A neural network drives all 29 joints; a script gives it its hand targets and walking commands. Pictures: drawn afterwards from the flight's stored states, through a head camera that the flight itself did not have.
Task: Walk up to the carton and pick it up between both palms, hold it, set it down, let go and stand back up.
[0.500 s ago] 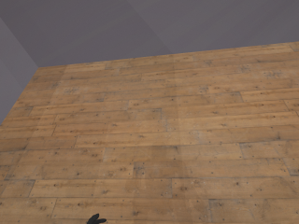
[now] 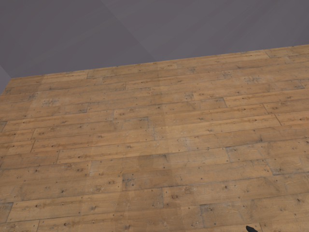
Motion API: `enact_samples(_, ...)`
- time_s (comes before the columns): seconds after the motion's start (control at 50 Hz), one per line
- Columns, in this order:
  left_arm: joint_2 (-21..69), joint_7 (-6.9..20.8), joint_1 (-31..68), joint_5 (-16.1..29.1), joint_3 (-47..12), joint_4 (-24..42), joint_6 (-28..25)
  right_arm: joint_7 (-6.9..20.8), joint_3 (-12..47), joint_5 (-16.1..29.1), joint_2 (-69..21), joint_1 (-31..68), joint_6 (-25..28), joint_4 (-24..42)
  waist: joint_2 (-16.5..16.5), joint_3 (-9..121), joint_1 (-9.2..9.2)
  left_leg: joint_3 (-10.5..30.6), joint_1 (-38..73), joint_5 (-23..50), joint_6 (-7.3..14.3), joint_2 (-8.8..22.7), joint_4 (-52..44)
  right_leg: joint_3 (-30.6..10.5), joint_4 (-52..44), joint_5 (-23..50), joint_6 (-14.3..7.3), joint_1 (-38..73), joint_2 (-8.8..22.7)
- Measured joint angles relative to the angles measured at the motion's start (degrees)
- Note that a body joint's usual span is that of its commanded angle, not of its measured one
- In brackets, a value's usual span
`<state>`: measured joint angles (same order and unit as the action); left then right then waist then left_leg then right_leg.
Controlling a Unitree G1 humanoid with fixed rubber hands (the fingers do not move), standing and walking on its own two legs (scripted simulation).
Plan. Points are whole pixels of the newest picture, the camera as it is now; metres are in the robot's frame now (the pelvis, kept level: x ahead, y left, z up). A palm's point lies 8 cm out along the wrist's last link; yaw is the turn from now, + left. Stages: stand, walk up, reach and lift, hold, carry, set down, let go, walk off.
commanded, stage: walk up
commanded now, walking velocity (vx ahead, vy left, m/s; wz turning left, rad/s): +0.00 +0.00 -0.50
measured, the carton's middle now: out of the picture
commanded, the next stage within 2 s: none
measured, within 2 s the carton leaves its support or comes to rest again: neither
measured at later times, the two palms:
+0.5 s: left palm out of the picture +0.09 +0.30 -0.15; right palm out of the picture -0.06 -0.17 -0.12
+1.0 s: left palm out of the picture +0.12 +0.17 -0.11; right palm out of the picture -0.12 -0.25 -0.15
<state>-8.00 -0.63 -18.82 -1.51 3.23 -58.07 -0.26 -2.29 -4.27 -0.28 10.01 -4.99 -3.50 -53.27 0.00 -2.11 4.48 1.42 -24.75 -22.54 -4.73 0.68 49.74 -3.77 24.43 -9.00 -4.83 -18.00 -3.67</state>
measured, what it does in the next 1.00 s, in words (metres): steps on the spot, turning right: left foot, then right foot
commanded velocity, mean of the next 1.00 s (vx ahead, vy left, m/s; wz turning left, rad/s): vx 0.00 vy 0.00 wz -0.50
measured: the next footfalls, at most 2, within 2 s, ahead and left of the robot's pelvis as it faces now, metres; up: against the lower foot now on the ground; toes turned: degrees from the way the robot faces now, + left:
left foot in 0.16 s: +0.00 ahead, +0.14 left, +0.00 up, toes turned -5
right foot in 0.70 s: -0.05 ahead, -0.07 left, +0.00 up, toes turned -31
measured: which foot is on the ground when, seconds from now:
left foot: up 0.00-0.14, down 0.16-0.72, up 0.74-1.00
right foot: down 0.00-0.18, up 0.20-0.68, down 0.70-1.00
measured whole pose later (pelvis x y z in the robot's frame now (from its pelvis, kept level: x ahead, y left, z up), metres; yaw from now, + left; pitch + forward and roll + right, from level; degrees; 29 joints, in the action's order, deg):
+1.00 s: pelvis -0.05 +0.00 +0.00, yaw -31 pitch +1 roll +3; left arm -8.9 -0.5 -11.4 -0.8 2.3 -54.4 -0.2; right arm -0.9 -4.9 -1.9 13.9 -9.0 -3.6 -54.8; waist 1.7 -4.2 -0.1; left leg -1.3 -29.7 -17.8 -4.6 5.9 65.4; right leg 0.2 25.1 -12.9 -4.6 -12.7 -1.1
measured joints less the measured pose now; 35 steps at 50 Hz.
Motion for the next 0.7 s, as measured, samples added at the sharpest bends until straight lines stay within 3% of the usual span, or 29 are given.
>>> enact_samples(0.1, -0.74, 0.21, 0.48, -0.45, 0.70, -0.03, 0.98, -0.26, 0.33, 0.73, -0.52, 0.38, 1.13, 0.21, -1.95, -0.56, -0.03, -0.20, 4.80, -1.89, 1.23, -1.88, -8.46, -2.46, 0.94, 0.77, 1.45, -1.69, -0.74)
enact_samples(0.16, -1.53, 0.29, 1.33, 0.02, 1.35, 0.05, 1.70, -0.53, 0.59, 1.11, -0.55, -0.26, 2.32, 0.49, -2.62, -0.51, -0.76, -1.30, 10.53, 3.36, 1.84, -2.17, -20.46, -3.82, 2.49, 0.86, 2.91, -3.15, -1.71)
enact_samples(0.2, -2.68, -0.18, 2.43, 0.54, 1.93, 0.03, 2.23, -0.78, 0.65, 0.72, -1.08, -1.25, 2.96, 0.06, -4.27, -1.02, -0.95, -3.15, 12.12, 6.88, 5.27, -2.60, -22.94, -4.55, 9.00, -6.75, 4.14, -5.46, -1.79)
enact_samples(0.24, -3.32, -0.54, 2.79, -0.11, 2.35, 0.23, 2.66, -0.86, 0.84, -0.27, -1.01, -3.27, 2.66, -0.39, -3.61, -0.18, -1.11, -4.26, 12.64, 5.92, 6.87, -1.06, -22.37, -0.59, 19.80, -15.28, 5.13, -8.94, -1.63)
enact_samples(0.32, -5.49, 0.74, 3.65, -0.76, 3.21, 0.87, 2.85, -0.99, 1.20, -0.70, -1.50, -6.76, 2.52, -0.90, -3.54, 0.45, -1.73, -6.76, 15.49, 6.50, 7.05, 0.95, -25.35, 0.78, 35.10, -13.30, 6.57, -12.63, 0.62)
enact_samples(0.4, -6.75, 1.53, 4.46, -0.45, 3.50, 0.96, 3.63, -0.28, 1.33, -0.90, -1.83, -8.56, 3.24, -1.03, -3.42, 0.25, -2.71, -9.73, 16.11, 6.01, 7.26, 2.16, -25.17, 0.23, 41.85, -10.33, 8.56, -13.29, 3.33)
enact_samples(0.54, -6.42, 1.70, 7.71, 0.06, 2.80, 1.84, 5.17, 0.06, 1.67, -1.52, -2.31, -11.46, 4.73, -1.86, -2.18, -1.04, -4.35, -14.56, 15.43, 4.43, 6.79, 3.98, -22.99, 3.18, 32.88, -11.95, 10.55, -8.58, 5.98)
enact_samples(0.66, -4.40, 2.10, 12.06, 0.64, 1.32, 4.08, 4.82, 0.80, 0.94, -2.15, -0.57, -12.93, 4.25, -2.95, 0.10, -2.43, -6.21, -18.21, 13.33, 1.52, 5.26, 6.05, -17.49, 8.46, 19.18, -16.54, 8.00, -2.65, 5.93)
enact_samples(0.7, -3.69, 2.12, 13.10, 0.56, 0.81, 4.88, 3.79, 0.93, 0.44, -1.97, 0.52, -13.35, 3.73, -3.35, 1.23, -2.46, -6.40, -19.21, 12.15, -0.30, 4.23, 7.28, -14.02, 9.89, 11.46, -11.07, 6.49, 0.63, 5.21)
